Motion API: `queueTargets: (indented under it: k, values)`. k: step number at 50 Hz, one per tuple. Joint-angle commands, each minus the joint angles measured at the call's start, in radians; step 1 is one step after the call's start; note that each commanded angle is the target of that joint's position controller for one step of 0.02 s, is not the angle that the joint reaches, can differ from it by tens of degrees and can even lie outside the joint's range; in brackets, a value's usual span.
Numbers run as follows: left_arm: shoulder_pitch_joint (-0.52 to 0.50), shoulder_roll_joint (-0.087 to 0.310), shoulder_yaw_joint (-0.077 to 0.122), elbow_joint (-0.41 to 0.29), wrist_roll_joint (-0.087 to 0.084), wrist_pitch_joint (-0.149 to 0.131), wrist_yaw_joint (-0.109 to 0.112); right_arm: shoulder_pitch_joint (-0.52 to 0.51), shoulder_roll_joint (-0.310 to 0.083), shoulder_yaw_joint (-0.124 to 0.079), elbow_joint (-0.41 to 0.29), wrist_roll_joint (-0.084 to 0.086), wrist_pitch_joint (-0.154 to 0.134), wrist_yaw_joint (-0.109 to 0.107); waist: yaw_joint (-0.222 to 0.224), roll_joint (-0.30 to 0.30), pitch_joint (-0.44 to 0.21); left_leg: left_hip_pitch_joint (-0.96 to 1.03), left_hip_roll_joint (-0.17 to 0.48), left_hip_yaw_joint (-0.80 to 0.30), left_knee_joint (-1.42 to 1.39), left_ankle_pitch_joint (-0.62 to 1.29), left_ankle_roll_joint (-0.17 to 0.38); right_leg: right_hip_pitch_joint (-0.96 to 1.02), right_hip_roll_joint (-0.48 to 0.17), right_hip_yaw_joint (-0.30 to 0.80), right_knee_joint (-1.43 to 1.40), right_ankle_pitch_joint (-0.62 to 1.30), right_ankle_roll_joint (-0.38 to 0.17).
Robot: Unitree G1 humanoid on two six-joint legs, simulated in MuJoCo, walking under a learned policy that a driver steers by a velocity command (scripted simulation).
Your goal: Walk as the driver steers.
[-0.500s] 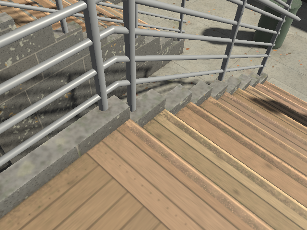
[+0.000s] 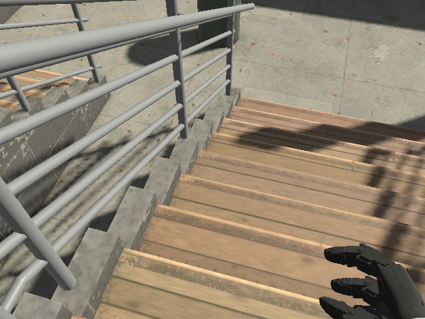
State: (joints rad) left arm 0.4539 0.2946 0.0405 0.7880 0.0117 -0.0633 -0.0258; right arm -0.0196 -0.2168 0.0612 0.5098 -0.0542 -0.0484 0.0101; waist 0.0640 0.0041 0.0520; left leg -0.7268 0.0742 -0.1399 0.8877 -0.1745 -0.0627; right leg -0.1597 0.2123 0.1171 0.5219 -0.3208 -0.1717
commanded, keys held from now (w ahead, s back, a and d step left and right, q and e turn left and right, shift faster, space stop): e+shift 0.64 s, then shift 0.18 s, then w+shift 0.18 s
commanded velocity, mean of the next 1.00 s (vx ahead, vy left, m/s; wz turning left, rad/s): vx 0.16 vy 0.00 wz -0.81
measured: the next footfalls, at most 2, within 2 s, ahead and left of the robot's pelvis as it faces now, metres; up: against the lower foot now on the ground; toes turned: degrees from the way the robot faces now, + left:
left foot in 0.08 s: +0.27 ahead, +0.17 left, +0.00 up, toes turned -12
right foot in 0.50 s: +0.20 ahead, -0.06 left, +0.00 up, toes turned -32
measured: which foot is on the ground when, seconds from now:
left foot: up 0.00-0.06, down 0.08-0.50, up 0.52-0.86, down 0.88-1.00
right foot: down 0.00-0.08, up 0.10-0.48, down 0.50-0.90, up 0.92-1.00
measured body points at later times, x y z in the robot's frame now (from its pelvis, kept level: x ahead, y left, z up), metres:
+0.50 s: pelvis +0.20 +0.04 -0.01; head +0.21 +0.01 +0.44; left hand +0.49 +0.16 -0.08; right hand +0.16 -0.27 -0.12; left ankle +0.24 +0.17 -0.73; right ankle +0.17 -0.04 -0.73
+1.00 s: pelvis +0.22 +0.06 -0.01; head +0.24 +0.07 +0.44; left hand +0.52 +0.12 -0.11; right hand +0.07 -0.16 -0.12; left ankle +0.24 +0.15 -0.73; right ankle +0.17 -0.05 -0.69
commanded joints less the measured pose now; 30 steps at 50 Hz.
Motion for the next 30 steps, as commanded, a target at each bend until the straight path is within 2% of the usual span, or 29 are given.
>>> queueTargets:
  k: [1, 2, 3, 4, 5, 6, 7, 8, 9, 10, 11, 12, 13, 15, 16, 17, 18, 19, 20, 21, 22, 23, 24, 25, 26, 27, 28, 29, 30]
  values:
    - [-0.041, 0.201, 0.050, -0.101, 0.049, -0.077, -0.023, 0.117, -0.030, -0.001, 0.002, 0.029, -0.007, 0.032, -0.081, 0.025, -0.109, 0.662, -0.166, 0.144, -0.303, 0.168, -0.036, -0.420, -0.047, 0.105, -0.036, 0.695, 0.083]
    - [-0.075, 0.232, 0.064, -0.104, 0.071, -0.083, -0.047, 0.157, -0.054, -0.019, 0.015, 0.002, -0.005, 0.056, -0.124, -0.013, -0.104, 0.854, -0.209, 0.213, -0.210, 0.305, -0.001, -0.502, -0.076, 0.185, -0.023, 0.711, 0.071]
    - [-0.143, 0.232, 0.066, -0.118, 0.080, -0.090, -0.078, 0.315, -0.145, -0.059, 0.040, 0.015, -0.009, 0.042, -0.225, 0.059, -0.085, 0.952, -0.164, 0.134, -0.342, 0.406, 0.056, -0.545, -0.031, 0.177, 0.101, 0.686, 0.129]
    - [-0.293, 0.219, 0.057, -0.180, 0.084, -0.112, -0.103, 0.684, -0.257, -0.106, 0.157, 0.014, -0.021, 0.029, -0.389, 0.039, -0.155, 1.188, -0.024, 0.065, -0.260, 0.587, 0.177, -0.642, -0.024, 0.180, 0.394, 0.639, 0.227]
    - [-0.062, -0.030, 0.002, -0.176, 0.018, -0.115, -0.108, 0.723, -0.291, -0.104, 0.150, -0.028, -0.042, 0.031, -0.253, 0.321, -0.486, 1.319, 0.349, -0.232, -0.199, 1.424, 0.474, -0.603, 0.070, 0.060, 0.852, -0.411, 0.247]
    - [0.033, -0.014, 0.005, -0.173, 0.021, -0.097, -0.099, 0.696, -0.260, -0.104, 0.151, -0.053, -0.047, 0.038, -0.180, 0.218, -0.495, 1.219, 0.466, -0.462, -0.320, 1.368, 0.573, -0.663, -0.035, 0.046, 0.981, -0.406, 0.245]
    - [-0.128, 0.059, 0.012, -0.201, 0.026, -0.072, -0.081, 0.572, -0.242, -0.101, 0.105, -0.005, -0.063, 0.023, -0.195, 0.201, -0.285, 1.000, 0.408, -0.422, -0.397, 1.119, 0.522, -0.752, -0.098, -0.021, 1.034, -0.354, 0.261]
    - [-0.189, 0.126, 0.016, -0.202, 0.050, -0.052, -0.046, 0.377, -0.154, -0.069, 0.078, 0.046, -0.061, 0.018, -0.122, 0.078, -0.258, 0.853, 0.347, -0.288, -0.442, 0.925, 0.444, -0.704, -0.146, -0.037, 0.977, -0.270, 0.263]
    - [-0.135, 0.104, 0.003, -0.184, 0.075, -0.050, -0.013, 0.255, -0.093, -0.054, 0.051, 0.056, -0.058, 0.002, -0.068, 0.084, -0.249, 0.741, 0.294, -0.213, -0.489, 0.815, 0.401, -0.645, -0.211, -0.021, 0.885, -0.224, 0.290]
    - [-0.129, 0.059, -0.022, -0.194, 0.107, -0.047, 0.005, 0.228, -0.088, -0.056, 0.055, 0.047, -0.058, -0.018, -0.024, 0.129, -0.238, 0.622, 0.272, -0.155, -0.544, 0.717, 0.377, -0.538, -0.275, -0.024, 0.834, -0.236, 0.311]
    - [-0.132, 0.033, -0.038, -0.203, 0.108, -0.036, -0.003, 0.178, -0.096, -0.063, 0.049, 0.046, -0.072, -0.036, -0.002, 0.128, -0.206, 0.505, 0.234, -0.090, -0.604, 0.625, 0.359, -0.452, -0.287, -0.056, 0.827, -0.215, 0.306]
    - [-0.152, 0.007, -0.054, -0.211, 0.119, -0.034, -0.033, 0.212, -0.141, -0.079, 0.059, 0.021, -0.080, -0.052, -0.023, 0.049, -0.205, 0.455, 0.201, -0.031, -0.622, 0.577, 0.352, -0.419, -0.294, -0.074, 0.847, -0.176, 0.307]
    - [-0.128, 0.018, -0.056, -0.203, 0.099, -0.031, -0.057, 0.177, -0.199, -0.101, 0.061, -0.001, -0.082, -0.061, -0.004, 0.020, -0.167, 0.431, 0.162, 0.062, -0.629, 0.559, 0.325, -0.423, -0.310, -0.089, 0.738, -0.075, 0.299]
    - [-0.169, 0.001, -0.073, -0.213, 0.092, 0.013, -0.098, 0.168, -0.288, -0.135, 0.056, -0.023, -0.077, -0.079, -0.006, 0.032, -0.138, 0.346, 0.136, 0.191, -0.647, 0.478, 0.285, -0.306, -0.330, -0.159, 0.549, 0.001, 0.283]
    - [-0.193, 0.031, -0.066, -0.221, 0.077, 0.024, -0.110, 0.198, -0.293, -0.141, 0.055, -0.033, -0.084, -0.087, -0.036, 0.032, -0.127, 0.356, 0.162, 0.187, -0.647, 0.442, 0.283, -0.293, -0.319, -0.184, 0.537, 0.006, 0.268]
    - [-0.144, 0.051, -0.053, -0.201, 0.066, 0.028, -0.114, 0.193, -0.289, -0.141, 0.033, -0.068, -0.089, -0.094, -0.024, 0.057, -0.138, 0.359, 0.208, 0.174, -0.609, 0.439, 0.282, -0.276, -0.321, -0.140, 0.653, 0.107, 0.246]
    - [-0.152, 0.082, -0.041, -0.211, 0.077, 0.030, -0.115, 0.186, -0.268, -0.134, 0.025, -0.061, -0.097, -0.095, -0.018, 0.074, -0.131, 0.433, 0.228, 0.184, -0.589, 0.477, 0.278, -0.341, -0.337, -0.117, 0.650, 0.095, 0.226]
    - [-0.186, 0.114, -0.024, -0.234, 0.081, 0.026, -0.110, 0.238, -0.257, -0.135, 0.029, -0.036, -0.100, -0.103, -0.056, 0.113, -0.137, 0.500, 0.272, 0.176, -0.557, 0.496, 0.272, -0.371, -0.333, -0.115, 0.673, 0.042, 0.220]
    - [-0.243, 0.130, -0.012, -0.272, 0.083, 0.016, -0.101, 0.241, -0.252, -0.131, 0.044, -0.018, -0.103, -0.102, -0.068, 0.113, -0.135, 0.564, 0.278, 0.188, -0.516, 0.425, 0.233, -0.420, -0.345, -0.092, 0.639, -0.004, 0.208]
    - [-0.377, 0.066, 0.005, -0.285, -0.059, 0.106, -0.018, 0.326, -0.253, -0.149, 0.120, 0.043, -0.019, -0.036, -0.099, 0.043, -0.197, 0.633, 0.232, 0.251, -0.414, 0.440, 0.172, -0.377, -0.262, -0.144, 0.366, -0.009, 0.134]
    - [-0.371, 0.048, -0.005, -0.293, -0.059, 0.157, 0.009, 0.371, -0.250, -0.146, 0.129, 0.042, 0.029, -0.012, -0.115, 0.094, -0.163, 0.657, 0.206, 0.306, -0.360, 0.487, 0.149, -0.343, -0.188, -0.239, 0.305, -0.008, 0.130]
    - [-0.355, 0.034, -0.006, -0.294, -0.067, 0.187, 0.006, 0.378, -0.263, -0.156, 0.138, 0.047, 0.045, 0.001, -0.103, 0.157, -0.118, 0.643, 0.198, 0.335, -0.324, 0.492, 0.128, -0.298, -0.167, -0.253, 0.205, -0.026, 0.121]
    - [-0.255, 0.029, 0.002, -0.260, -0.067, 0.194, 0.010, 0.339, -0.265, -0.162, 0.141, 0.058, 0.063, 0.006, -0.042, 0.156, -0.119, 0.594, 0.174, 0.381, -0.197, 0.509, 0.093, -0.171, -0.131, -0.279, 0.082, 0.037, 0.113]
    - [-0.062, 0.074, 0.025, -0.202, -0.045, 0.183, 0.025, 0.279, -0.269, -0.167, 0.118, 0.073, 0.076, 0.004, 0.058, 0.042, -0.140, 0.384, 0.119, 0.410, 0.061, 0.431, 0.047, 0.074, -0.167, -0.152, -0.015, 0.383, 0.080]
    - [-0.004, 0.211, 0.056, -0.174, -0.026, 0.173, 0.031, 0.246, -0.191, -0.150, 0.075, 0.061, 0.093, -0.002, 0.027, -0.194, -0.068, -0.004, -0.030, 0.353, 0.353, -0.467, 0.012, 0.232, -0.405, 0.211, 0.065, 1.201, -0.010]
    - [-0.037, 0.325, 0.095, -0.213, -0.042, 0.151, 0.035, 0.250, -0.120, -0.109, 0.029, 0.040, 0.102, -0.033, 0.007, -0.193, -0.204, -0.004, -0.009, 0.093, 0.433, -0.481, -0.010, 0.131, -0.499, 0.389, 0.018, 1.170, -0.153]
    - [-0.124, 0.300, 0.093, -0.219, -0.026, 0.145, 0.036, 0.186, -0.159, -0.112, 0.013, 0.058, 0.102, -0.058, -0.015, -0.194, -0.159, -0.024, -0.010, 0.087, 0.433, -0.436, -0.030, 0.065, -0.471, 0.358, -0.035, 0.939, -0.175]
    - [-0.218, 0.215, 0.066, -0.240, -0.015, 0.147, 0.042, 0.183, -0.211, -0.126, 0.035, 0.059, 0.093, -0.071, -0.052, -0.160, -0.099, 0.021, 0.001, 0.085, 0.378, -0.354, -0.036, -0.033, -0.410, 0.288, -0.057, 0.792, -0.142]
    - [-0.292, 0.174, 0.055, -0.258, -0.008, 0.143, 0.038, 0.196, -0.254, -0.140, 0.063, 0.043, 0.093, -0.079, -0.074, -0.133, -0.091, 0.067, -0.012, 0.107, 0.368, -0.279, -0.036, -0.086, -0.369, 0.248, -0.049, 0.801, -0.127]
Velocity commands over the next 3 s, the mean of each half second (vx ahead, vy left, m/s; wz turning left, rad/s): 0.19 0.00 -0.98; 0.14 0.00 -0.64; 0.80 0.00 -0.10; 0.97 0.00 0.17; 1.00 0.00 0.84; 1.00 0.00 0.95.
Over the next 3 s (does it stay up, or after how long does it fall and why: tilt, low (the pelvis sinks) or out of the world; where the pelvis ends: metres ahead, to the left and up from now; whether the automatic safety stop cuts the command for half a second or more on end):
stays up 0.99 -0.68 -0.55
